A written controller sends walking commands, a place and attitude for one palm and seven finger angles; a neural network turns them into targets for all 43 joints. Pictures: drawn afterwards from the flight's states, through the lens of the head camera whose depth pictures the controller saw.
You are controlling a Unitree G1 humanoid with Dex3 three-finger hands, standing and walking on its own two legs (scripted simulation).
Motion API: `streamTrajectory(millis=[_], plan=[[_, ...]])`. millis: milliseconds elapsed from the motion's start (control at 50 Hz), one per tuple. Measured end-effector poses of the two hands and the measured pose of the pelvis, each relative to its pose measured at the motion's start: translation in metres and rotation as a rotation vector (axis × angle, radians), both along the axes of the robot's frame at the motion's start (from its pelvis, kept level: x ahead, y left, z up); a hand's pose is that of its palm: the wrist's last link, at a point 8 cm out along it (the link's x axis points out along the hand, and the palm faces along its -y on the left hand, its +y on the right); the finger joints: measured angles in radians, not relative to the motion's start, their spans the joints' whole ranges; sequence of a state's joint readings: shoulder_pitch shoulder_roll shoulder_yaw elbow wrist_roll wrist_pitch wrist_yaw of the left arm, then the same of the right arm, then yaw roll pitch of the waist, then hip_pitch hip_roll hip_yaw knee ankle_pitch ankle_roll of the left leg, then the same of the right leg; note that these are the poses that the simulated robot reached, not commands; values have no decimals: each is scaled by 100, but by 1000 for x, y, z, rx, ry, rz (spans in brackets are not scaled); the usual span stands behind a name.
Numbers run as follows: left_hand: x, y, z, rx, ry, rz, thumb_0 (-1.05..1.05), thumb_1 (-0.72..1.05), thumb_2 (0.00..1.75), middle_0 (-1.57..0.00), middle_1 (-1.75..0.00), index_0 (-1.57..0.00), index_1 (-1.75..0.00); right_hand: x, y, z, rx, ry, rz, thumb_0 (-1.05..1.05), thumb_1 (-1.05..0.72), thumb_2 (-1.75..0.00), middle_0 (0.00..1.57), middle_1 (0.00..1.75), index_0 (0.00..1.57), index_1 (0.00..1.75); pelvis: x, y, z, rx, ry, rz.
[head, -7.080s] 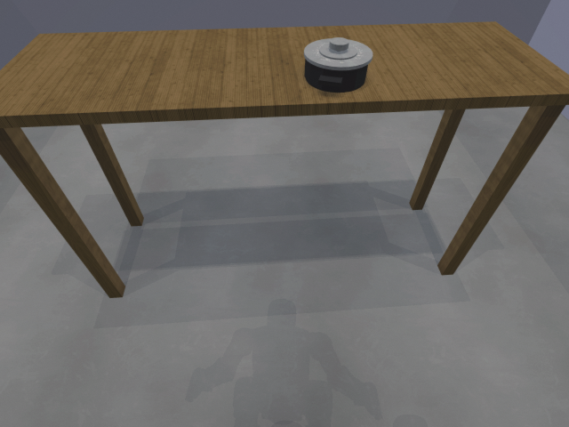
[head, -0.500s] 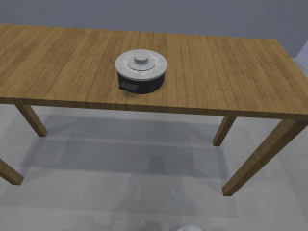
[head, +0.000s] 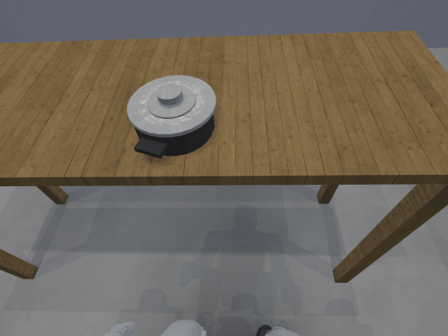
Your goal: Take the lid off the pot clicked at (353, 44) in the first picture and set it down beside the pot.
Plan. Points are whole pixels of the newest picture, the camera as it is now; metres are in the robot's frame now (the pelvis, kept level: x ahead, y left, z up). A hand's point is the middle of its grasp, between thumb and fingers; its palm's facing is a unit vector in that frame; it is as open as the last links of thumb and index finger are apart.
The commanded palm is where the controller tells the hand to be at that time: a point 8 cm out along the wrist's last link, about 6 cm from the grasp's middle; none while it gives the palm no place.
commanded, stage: come to a stop and stand still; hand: left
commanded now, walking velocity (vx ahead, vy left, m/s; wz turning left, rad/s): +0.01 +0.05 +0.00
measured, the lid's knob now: (169, 94) +0.49 +0.12 +0.16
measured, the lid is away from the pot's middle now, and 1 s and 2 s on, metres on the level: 0.00 0.00 0.00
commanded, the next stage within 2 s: look again from close up in 1.54 s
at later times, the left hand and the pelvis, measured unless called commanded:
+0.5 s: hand out of the picture -0.03 +0.26 -0.16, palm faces +0.04 -0.96 -0.26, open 7.4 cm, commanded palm none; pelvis -0.04 +0.07 -0.01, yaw -1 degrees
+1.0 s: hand out of the picture +0.01 +0.26 -0.17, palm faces +0.02 -0.98 -0.22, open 7.3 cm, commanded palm none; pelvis -0.01 +0.09 +0.00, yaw +0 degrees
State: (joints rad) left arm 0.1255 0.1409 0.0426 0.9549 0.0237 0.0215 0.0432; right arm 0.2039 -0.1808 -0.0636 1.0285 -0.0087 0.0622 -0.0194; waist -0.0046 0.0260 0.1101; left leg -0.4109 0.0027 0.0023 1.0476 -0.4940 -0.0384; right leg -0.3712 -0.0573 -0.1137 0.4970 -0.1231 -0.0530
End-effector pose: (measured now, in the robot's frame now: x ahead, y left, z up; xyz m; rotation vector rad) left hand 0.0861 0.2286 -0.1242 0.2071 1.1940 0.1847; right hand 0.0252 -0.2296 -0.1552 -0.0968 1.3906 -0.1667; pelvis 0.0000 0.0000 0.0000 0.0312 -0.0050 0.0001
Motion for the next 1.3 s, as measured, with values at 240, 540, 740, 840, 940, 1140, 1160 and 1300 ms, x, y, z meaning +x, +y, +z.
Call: streamTrajectory(millis=[240, 540, 740, 840, 940, 1140, 1160, 1300], plan=[[-56, 78, -7, 54, -1, 40, 1, 91, 90, -20, -30, -21, -30, 14, 30, 11, -66, -263, 32, 0, -91, -90, 20, 30, 20, 29, -23, 49, -13, -6, -46, -23], [-126, 79, -9, -27, 135, 33, 1, 91, 90, -20, -30, -20, -30, -34, 79, 10, -12, -163, 40, 0, -93, -90, 21, 30, 21, 30, -41, 77, -2, -15, -20, -12], [-108, 82, -11, -59, 139, 22, 2, 92, 90, -20, -30, -21, -30, -79, 98, 13, -12, -2, 14, 1, -91, -90, 20, 30, 20, 30, -31, 89, 4, -21, -17, -10], [-97, 85, -9, -49, 141, 20, 1, 92, 90, -20, -30, -20, -30, -71, 107, 11, 9, 6, 14, 1, -91, -90, 20, 30, 20, 30, -23, 90, 4, -22, -12, -8], [-86, 84, -9, -43, 144, 24, 1, 92, 90, -20, -30, -20, -30, -51, 112, 9, 21, -15, 23, 1, -91, -90, 20, 30, 20, 30, -14, 89, 5, -23, -10, -8], [-69, 77, -13, -52, 156, 24, 1, 93, 90, -20, -30, -20, -30, -21, 95, 12, -19, -33, 30, 1, -92, -90, 20, 30, 20, 30, 4, 83, 4, -28, -10, -12], [-68, 77, -14, -53, 158, 24, 1, 93, 90, -20, -30, -20, -30, -19, 94, 12, -23, -34, 31, 1, -92, -90, 20, 30, 20, 30, 5, 83, 4, -29, -9, -12], [-59, 72, -15, -59, 157, 24, 1, 93, 90, -20, -30, -20, -30, -6, 87, 14, -36, -36, 35, 1, -91, -90, 20, 30, 20, 30, 14, 78, 4, -31, -10, -12]])
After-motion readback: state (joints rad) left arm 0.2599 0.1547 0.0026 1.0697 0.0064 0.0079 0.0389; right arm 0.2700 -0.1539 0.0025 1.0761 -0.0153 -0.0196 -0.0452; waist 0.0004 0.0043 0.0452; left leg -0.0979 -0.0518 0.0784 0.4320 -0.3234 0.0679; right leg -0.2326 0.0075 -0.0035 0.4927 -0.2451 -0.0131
